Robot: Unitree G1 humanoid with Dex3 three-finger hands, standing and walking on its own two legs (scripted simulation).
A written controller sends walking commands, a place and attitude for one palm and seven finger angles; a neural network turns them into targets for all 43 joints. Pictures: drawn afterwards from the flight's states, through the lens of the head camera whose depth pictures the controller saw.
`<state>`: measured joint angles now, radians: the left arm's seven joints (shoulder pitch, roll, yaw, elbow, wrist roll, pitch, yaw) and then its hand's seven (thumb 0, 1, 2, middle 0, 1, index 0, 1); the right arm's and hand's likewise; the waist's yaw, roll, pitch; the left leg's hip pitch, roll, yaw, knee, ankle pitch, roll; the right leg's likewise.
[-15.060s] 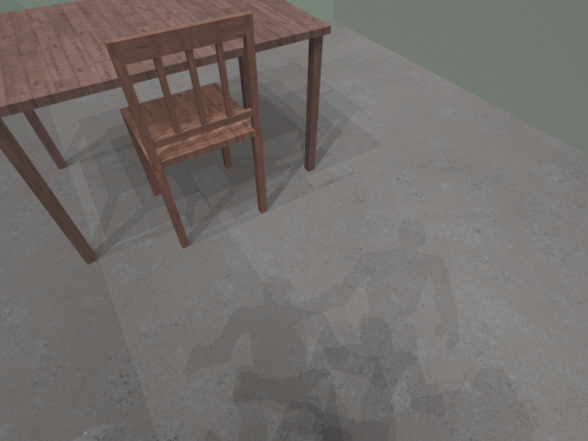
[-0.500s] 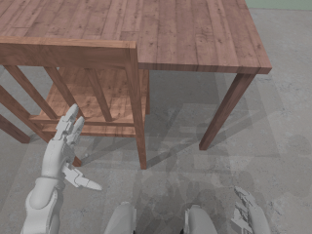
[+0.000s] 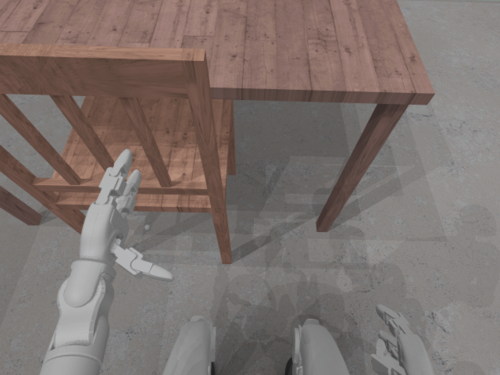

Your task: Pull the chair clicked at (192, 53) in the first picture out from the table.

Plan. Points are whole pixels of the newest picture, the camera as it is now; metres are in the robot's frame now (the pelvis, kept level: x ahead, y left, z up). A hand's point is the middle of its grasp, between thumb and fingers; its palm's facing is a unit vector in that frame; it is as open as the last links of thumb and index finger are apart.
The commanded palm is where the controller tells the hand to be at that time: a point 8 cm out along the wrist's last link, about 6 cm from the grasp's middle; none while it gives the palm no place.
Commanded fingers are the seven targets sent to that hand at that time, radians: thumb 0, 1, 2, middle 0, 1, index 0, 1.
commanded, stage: aim the fingers beside a spindle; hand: left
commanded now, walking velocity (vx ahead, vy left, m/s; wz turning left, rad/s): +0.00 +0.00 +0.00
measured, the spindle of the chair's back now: (95, 146) +0.47 +0.29 +0.03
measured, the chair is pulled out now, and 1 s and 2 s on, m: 0.00 0.00 0.00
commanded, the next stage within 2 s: push the fingers through the gap in 0.70 s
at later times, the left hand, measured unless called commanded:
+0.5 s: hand (148, 221) +0.34 +0.17 +0.03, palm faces -0.03 -1.00 -0.05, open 16.9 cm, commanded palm +0.32 +0.23 +0.04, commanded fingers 0.00 -0.50 0.30 -0.06 -0.08 -0.06 -0.08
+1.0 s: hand (145, 213) +0.35 +0.18 +0.03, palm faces -0.02 -1.00 -0.04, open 16.9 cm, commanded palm +0.34 +0.23 +0.04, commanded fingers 0.00 -0.50 0.30 -0.06 -0.08 -0.06 -0.08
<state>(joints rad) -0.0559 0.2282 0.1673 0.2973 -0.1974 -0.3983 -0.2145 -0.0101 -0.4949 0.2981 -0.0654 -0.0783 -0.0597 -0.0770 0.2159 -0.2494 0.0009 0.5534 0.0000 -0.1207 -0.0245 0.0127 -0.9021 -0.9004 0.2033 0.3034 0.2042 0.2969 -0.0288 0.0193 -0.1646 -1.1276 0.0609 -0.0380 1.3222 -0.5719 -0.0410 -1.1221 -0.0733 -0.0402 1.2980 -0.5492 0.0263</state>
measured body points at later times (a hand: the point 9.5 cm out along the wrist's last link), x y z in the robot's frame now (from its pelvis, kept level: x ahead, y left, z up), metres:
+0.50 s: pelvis +0.00 +0.00 +0.00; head +0.11 +0.01 +0.43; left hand +0.33 +0.23 +0.03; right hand +0.16 -0.25 -0.11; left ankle +0.03 +0.14 -0.61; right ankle +0.03 -0.14 -0.61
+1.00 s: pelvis +0.00 +0.01 +0.00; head +0.12 +0.02 +0.43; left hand +0.35 +0.23 +0.03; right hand +0.16 -0.24 -0.11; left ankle +0.03 +0.14 -0.61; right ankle +0.03 -0.14 -0.61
